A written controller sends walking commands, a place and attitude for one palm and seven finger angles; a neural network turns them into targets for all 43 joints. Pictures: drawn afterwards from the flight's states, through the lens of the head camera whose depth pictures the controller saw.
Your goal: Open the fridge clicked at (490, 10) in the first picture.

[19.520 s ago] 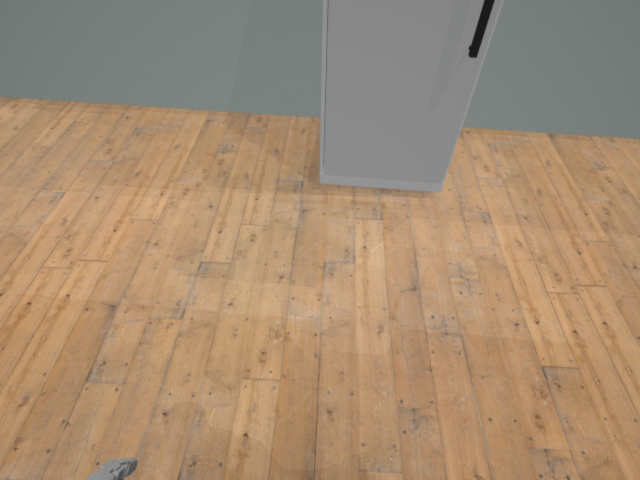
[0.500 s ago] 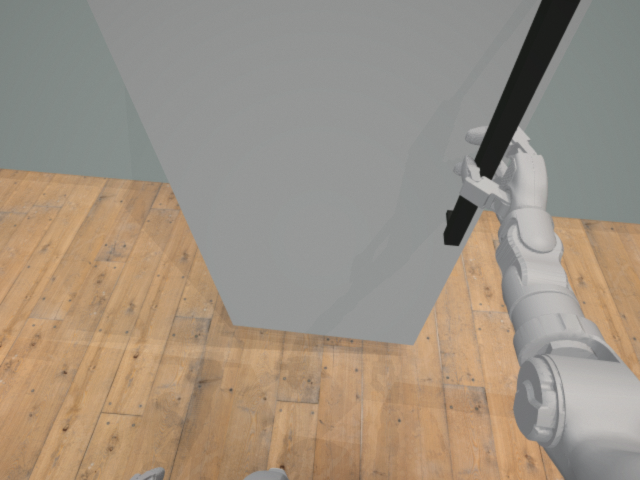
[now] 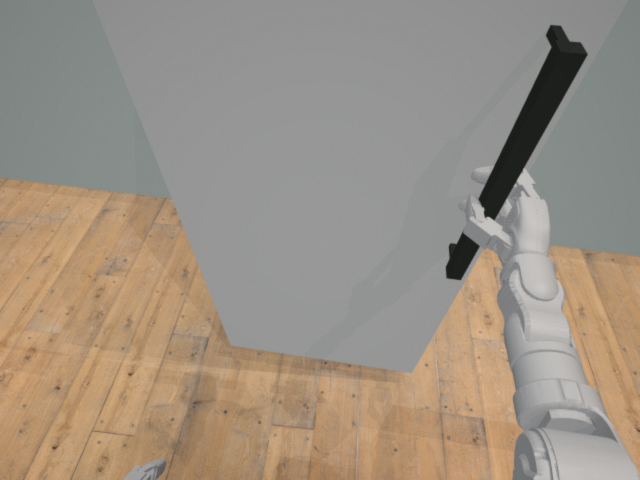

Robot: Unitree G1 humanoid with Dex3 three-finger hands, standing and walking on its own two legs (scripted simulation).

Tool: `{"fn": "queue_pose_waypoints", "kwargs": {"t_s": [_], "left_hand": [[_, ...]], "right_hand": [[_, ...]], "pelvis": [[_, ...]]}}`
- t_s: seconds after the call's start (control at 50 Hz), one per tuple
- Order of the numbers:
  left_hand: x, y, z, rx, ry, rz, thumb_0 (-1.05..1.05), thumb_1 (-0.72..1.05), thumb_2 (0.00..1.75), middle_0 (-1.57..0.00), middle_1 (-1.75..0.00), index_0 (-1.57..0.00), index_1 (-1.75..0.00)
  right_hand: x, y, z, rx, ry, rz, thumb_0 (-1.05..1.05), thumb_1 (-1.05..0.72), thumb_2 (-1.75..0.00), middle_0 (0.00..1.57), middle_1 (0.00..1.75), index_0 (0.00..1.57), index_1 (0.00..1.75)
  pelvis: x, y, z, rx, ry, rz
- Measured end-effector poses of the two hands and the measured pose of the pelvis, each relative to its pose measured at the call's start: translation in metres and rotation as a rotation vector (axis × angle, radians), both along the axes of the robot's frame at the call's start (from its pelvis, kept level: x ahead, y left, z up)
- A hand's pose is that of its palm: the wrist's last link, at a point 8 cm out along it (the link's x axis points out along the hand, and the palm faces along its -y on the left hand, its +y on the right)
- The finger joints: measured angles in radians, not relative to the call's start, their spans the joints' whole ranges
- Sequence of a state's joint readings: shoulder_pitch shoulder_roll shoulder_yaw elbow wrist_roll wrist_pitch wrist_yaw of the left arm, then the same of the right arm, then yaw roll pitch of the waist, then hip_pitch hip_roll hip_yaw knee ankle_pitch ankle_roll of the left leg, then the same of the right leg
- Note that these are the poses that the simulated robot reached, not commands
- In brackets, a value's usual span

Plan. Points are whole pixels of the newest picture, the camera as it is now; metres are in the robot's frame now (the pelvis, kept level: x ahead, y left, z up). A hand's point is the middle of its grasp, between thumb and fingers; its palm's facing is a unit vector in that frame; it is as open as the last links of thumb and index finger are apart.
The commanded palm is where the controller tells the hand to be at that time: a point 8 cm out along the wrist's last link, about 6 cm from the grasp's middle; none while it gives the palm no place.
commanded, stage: pull the door a little, standing still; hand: right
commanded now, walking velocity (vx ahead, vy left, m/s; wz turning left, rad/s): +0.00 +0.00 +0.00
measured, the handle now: (492, 181) +0.49 -0.15 +0.13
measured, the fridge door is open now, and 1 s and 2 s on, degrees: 0 19 58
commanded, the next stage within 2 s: walk backward, drawing the door open in 0.42 s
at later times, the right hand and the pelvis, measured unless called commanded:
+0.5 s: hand (473, 249) +0.39 -0.12 +0.11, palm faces +0.00 +1.00 +0.00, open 6.3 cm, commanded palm +0.31 -0.17 +0.11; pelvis +0.04 +0.00 +0.01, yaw +6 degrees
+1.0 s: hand (448, 329) +0.28 -0.08 +0.11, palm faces +0.08 +0.98 -0.20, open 6.3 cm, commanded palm +0.24 -0.13 +0.10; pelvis +0.04 +0.04 +0.03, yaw +0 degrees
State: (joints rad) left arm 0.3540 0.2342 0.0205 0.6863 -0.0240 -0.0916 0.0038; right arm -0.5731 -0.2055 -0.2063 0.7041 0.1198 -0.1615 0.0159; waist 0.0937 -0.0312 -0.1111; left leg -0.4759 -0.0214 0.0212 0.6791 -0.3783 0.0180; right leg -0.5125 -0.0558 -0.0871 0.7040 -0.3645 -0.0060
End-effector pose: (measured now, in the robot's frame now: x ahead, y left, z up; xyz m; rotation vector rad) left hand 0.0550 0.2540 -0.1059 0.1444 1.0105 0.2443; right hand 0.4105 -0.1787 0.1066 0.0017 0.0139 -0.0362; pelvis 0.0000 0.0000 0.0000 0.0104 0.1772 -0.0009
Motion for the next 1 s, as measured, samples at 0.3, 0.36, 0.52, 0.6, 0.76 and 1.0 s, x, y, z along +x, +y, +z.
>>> {"fn": "queue_pose_waypoints", "kwargs": {"t_s": [0.3, 0.36, 0.52, 0.6, 0.76, 1.0], "left_hand": [[0.045, 0.000, 0.009, -0.016, -0.082, -0.027, 0.01, 0.90, 0.90, -0.20, -0.30, -0.20, -0.30], [0.050, 0.000, 0.013, -0.024, -0.099, -0.008, 0.01, 0.90, 0.90, -0.20, -0.30, -0.20, -0.30], [0.079, 0.002, 0.025, -0.026, -0.166, 0.036, 0.01, 0.90, 0.90, -0.20, -0.30, -0.20, -0.30], [0.108, 0.001, 0.028, 0.016, -0.187, 0.015, 0.01, 0.90, 0.90, -0.20, -0.30, -0.20, -0.30], [0.160, -0.018, 0.046, 0.006, -0.255, -0.075, 0.01, 0.90, 0.90, -0.20, -0.30, -0.20, -0.30], [0.168, -0.022, 0.047, -0.107, -0.317, -0.180, 0.01, 0.90, 0.90, -0.20, -0.30, -0.20, -0.30]], "right_hand": [[-0.005, 0.001, 0.001, -0.002, 0.016, -0.003, 0.02, -0.75, -0.78, 0.27, 1.33, 0.28, 1.37], [-0.010, 0.001, 0.001, -0.002, 0.011, 0.003, 0.02, -0.75, -0.77, 0.24, 1.32, 0.26, 1.37], [-0.053, 0.005, 0.001, -0.006, -0.009, 0.041, 0.01, -0.74, -0.75, 0.23, 1.32, 0.22, 1.33], [-0.078, 0.008, 0.004, -0.110, -0.022, 0.076, 0.00, -0.68, -0.75, 0.27, 1.32, 0.25, 1.33], [-0.110, 0.018, 0.010, -0.180, 0.057, 0.067, -0.03, -0.60, -0.76, 0.34, 1.33, 0.36, 1.38], [-0.158, 0.043, 0.014, -0.199, 0.122, -0.056, -0.02, -0.62, -0.76, 0.33, 1.30, 0.35, 1.39]], "pelvis": [[0.015, 0.004, 0.006, -0.011, -0.011, 0.015], [0.021, 0.004, 0.008, -0.014, -0.018, 0.038], [0.048, 0.002, 0.013, -0.014, -0.042, 0.108], [0.058, 0.001, 0.012, -0.020, -0.071, 0.094], [0.060, -0.004, 0.025, -0.018, -0.127, 0.055], [0.035, 0.036, 0.030, -0.045, -0.129, -0.001]]}}
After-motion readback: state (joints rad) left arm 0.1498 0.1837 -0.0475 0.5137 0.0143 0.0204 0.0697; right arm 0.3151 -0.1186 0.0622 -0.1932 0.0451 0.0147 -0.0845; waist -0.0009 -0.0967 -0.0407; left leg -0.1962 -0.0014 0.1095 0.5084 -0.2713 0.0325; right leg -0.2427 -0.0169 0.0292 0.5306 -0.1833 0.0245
